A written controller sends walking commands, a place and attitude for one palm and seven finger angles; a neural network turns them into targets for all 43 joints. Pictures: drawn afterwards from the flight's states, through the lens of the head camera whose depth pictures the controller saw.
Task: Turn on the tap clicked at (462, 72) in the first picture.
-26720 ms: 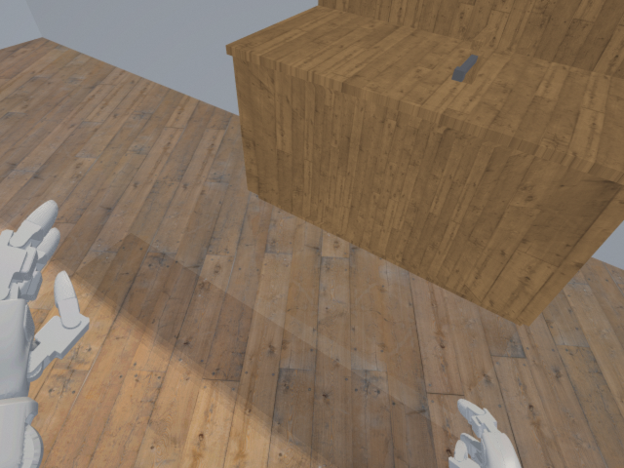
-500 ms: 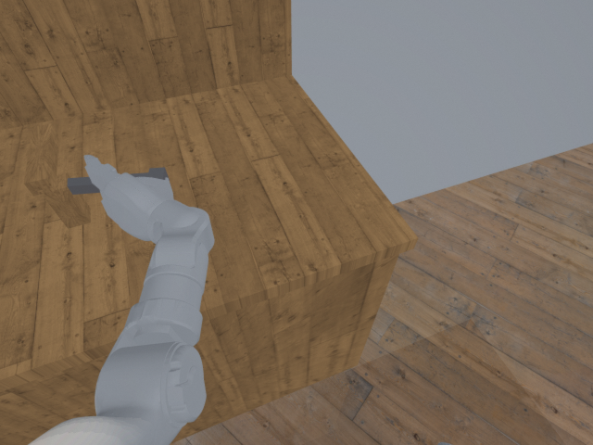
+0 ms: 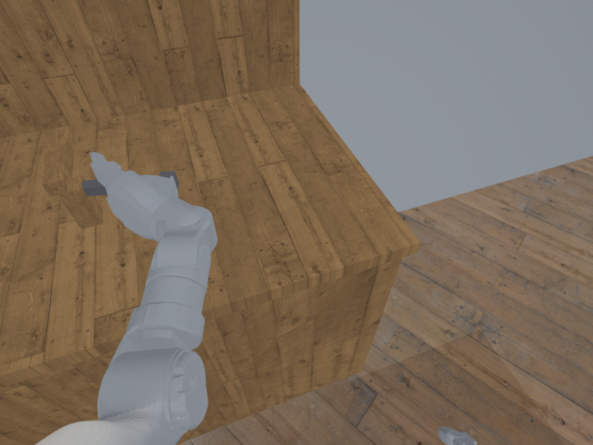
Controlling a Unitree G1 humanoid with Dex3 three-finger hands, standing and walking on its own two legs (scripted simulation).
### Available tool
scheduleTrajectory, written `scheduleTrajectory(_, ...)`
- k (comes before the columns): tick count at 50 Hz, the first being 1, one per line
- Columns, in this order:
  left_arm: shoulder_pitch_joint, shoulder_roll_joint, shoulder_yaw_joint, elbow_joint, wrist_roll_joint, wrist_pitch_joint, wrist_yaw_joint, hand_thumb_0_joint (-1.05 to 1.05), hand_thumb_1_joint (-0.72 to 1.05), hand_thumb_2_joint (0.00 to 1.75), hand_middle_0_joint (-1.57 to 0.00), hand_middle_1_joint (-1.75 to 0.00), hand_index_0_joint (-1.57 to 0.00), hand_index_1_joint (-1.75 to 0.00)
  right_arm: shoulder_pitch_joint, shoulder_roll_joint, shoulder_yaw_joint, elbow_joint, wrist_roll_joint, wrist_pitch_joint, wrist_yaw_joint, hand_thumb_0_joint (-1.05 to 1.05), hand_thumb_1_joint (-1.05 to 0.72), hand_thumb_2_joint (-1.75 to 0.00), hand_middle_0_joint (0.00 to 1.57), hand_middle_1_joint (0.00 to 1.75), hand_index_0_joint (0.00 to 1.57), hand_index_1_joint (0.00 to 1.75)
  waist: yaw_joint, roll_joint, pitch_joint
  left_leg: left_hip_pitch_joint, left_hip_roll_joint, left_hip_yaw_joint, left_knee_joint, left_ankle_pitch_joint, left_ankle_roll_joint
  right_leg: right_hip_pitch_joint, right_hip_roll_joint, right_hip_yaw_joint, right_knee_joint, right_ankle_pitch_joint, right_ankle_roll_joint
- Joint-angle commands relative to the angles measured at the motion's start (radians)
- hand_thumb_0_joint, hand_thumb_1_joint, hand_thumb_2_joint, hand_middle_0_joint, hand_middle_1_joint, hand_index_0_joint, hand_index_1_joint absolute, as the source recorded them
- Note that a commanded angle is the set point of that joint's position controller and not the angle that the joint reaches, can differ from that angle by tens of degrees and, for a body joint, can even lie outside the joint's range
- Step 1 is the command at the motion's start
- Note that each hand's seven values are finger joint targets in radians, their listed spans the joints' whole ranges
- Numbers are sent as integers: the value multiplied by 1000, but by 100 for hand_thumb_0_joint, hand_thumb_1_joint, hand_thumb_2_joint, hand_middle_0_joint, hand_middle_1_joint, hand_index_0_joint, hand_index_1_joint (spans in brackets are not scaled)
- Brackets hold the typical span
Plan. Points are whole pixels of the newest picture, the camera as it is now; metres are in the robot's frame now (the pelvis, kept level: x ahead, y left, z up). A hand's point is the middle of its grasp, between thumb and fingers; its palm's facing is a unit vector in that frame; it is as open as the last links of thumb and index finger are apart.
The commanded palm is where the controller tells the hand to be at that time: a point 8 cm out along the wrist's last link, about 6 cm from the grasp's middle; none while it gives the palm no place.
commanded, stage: lift the hand up off the lever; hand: left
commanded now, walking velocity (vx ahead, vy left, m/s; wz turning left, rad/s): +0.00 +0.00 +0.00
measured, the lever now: (168, 183) +0.51 +0.22 +0.08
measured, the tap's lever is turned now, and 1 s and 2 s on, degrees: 75 75 75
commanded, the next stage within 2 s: draw the hand back beside the body in 0.62 s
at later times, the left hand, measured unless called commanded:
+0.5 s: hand (164, 176) +0.44 +0.19 +0.15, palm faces +0.80 -0.59 -0.09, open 7.8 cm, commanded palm +0.38 +0.20 +0.16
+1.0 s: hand (172, 208) +0.38 +0.16 +0.15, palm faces +0.34 -0.94 -0.10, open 7.8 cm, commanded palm +0.33 +0.22 +0.17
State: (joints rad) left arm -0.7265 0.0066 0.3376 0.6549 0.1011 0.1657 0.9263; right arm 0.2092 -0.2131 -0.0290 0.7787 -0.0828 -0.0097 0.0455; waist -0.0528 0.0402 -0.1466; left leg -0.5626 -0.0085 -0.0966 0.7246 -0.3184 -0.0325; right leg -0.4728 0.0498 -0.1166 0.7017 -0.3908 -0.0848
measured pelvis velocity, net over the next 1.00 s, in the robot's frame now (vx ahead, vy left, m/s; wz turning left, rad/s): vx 0.01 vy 0.00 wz -0.06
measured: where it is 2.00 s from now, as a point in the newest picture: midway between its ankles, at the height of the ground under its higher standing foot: outside the picture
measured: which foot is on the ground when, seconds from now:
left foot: down 0.00-1.00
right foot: down 0.00-1.00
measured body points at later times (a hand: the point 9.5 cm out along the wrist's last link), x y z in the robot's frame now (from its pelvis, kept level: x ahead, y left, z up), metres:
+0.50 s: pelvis +0.01 +0.00 +0.01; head +0.01 -0.01 +0.45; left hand +0.39 +0.21 +0.16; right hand +0.12 -0.24 -0.12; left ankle +0.03 +0.14 -0.71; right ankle -0.02 -0.06 -0.71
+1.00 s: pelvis +0.01 +0.00 +0.02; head -0.02 -0.01 +0.47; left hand +0.35 +0.21 +0.16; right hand +0.13 -0.25 -0.09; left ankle +0.02 +0.14 -0.71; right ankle -0.02 -0.06 -0.71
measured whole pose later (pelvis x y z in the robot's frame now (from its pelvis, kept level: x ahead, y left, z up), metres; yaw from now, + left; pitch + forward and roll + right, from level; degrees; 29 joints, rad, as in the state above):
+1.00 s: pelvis +0.01 +0.00 +0.02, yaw -4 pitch +0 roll +1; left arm -0.25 0.16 0.16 0.22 -0.07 0.16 0.30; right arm 0.22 -0.22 0.02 0.66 0.02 0.07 -0.05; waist -0.02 0.04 -0.08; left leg -0.26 0.01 -0.03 0.53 -0.27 -0.02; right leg -0.20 0.06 -0.04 0.53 -0.33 -0.08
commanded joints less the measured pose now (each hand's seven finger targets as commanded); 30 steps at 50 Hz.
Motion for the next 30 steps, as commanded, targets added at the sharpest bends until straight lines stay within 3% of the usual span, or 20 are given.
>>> scheduleTrajectory(1,-491,166,-31,-184,30,-29,4,0,90,90,-15,-15,-15,-15,-52,-116,-34,-116,8,-32,-13,0,-90,-90,20,30,20,30,-11,-63,-281,142,-19,59,-52,216,53,128,-58,65,-133,352,73)
scheduleTrajectory(4,-494,202,4,-181,33,-22,6,0,90,90,-15,-15,-15,-15,-47,-120,-35,-115,5,-30,-19,0,-90,-90,20,30,20,30,-1,-61,-292,148,-20,56,-57,225,54,139,-55,64,-133,364,72)
scheduleTrajectory(7,-488,140,-53,-235,38,-26,2,0,90,90,-15,-15,-15,-15,-44,-111,-36,-126,4,-33,-11,0,-90,-90,20,30,20,30,-4,-49,-324,184,-15,60,-46,286,50,152,-54,59,-118,436,71)
scheduleTrajectory(9,-464,162,-32,-220,37,-17,-1,0,90,90,-15,-15,-15,-15,-44,-120,-40,-122,5,-32,-10,0,-90,-90,20,30,20,30,1,-52,-311,188,-15,56,-49,291,49,146,-51,54,-119,426,69)
scheduleTrajectory(13,-434,140,-50,-258,10,3,-12,0,90,90,-15,-15,-15,-15,-57,-116,-35,-135,14,-32,-11,0,-90,-90,20,30,20,30,5,-89,-291,179,-17,62,-61,280,51,181,-59,60,-139,456,79)
scheduleTrajectory(14,-430,175,-24,-256,9,5,-14,0,90,90,-15,-15,-15,-15,-61,-122,-37,-128,15,-30,-16,0,-90,-90,20,30,20,30,12,-79,-281,179,-18,57,-70,271,51,176,-54,56,-142,420,72)
scheduleTrajectory(18,-479,140,-69,-314,18,8,-10,0,90,90,-15,-15,-15,-15,-76,-113,-33,-128,14,-41,-13,0,-90,-90,20,30,20,30,7,-51,-284,202,-16,61,-69,279,50,170,-55,58,-146,417,70)
scheduleTrajectory(19,-473,164,-46,-326,22,5,-8,0,90,90,-15,-15,-15,-15,-74,-116,-39,-124,12,-42,-15,0,-90,-90,20,30,20,30,16,-44,-301,223,-15,56,-72,299,48,172,-49,52,-140,414,64)
scheduleTrajectory(21,-434,130,-72,-352,17,10,-11,0,90,90,-15,-15,-15,-15,-78,-109,-37,-134,13,-44,-11,0,-90,-90,20,30,20,30,24,-42,-316,232,-15,60,-72,324,45,189,-49,49,-134,437,63)
scheduleTrajectory(23,-432,116,-87,-315,14,30,-17,0,90,90,-15,-15,-15,-15,-83,-113,-33,-127,14,-41,-13,0,-90,-90,20,30,20,30,8,-76,-277,213,-14,62,-72,300,47,181,-58,54,-146,445,71)
scheduleTrajectory(24,-403,130,-70,-293,11,37,-19,0,90,90,-15,-15,-15,-15,-86,-116,-37,-123,16,-38,-16,0,-90,-90,20,30,20,30,17,-69,-261,213,-16,58,-80,292,47,175,-52,50,-151,417,66)
scheduleTrajectory(25,-423,111,-89,-291,4,41,-22,0,90,90,-15,-15,-15,-15,-90,-115,-31,-124,19,-39,-16,0,-90,-90,20,30,20,30,8,-74,-250,214,-15,59,-87,284,47,167,-54,51,-157,402,66)
scheduleTrajectory(27,-432,117,-82,-292,-4,42,-21,0,90,90,-15,-15,-15,-15,-95,-113,-29,-125,20,-42,-19,0,-90,-90,20,30,20,30,10,-97,-240,204,-18,63,-88,262,50,174,-60,58,-168,407,74)
scheduleTrajectory(29,-417,167,-34,-297,-1,35,-18,0,90,90,-15,-15,-15,-15,-96,-113,-33,-124,18,-38,-23,0,-90,-90,20,30,20,30,30,-70,-265,210,-20,60,-91,277,48,185,-55,57,-158,409,69)
scheduleTrajectory(30,-438,152,-51,-317,3,30,-17,0,90,90,-15,-15,-15,-15,-97,-109,-29,-127,19,-38,-22,0,-90,-90,20,30,20,30,24,-55,-279,216,-21,64,-88,286,48,187,-59,59,-155,420,69)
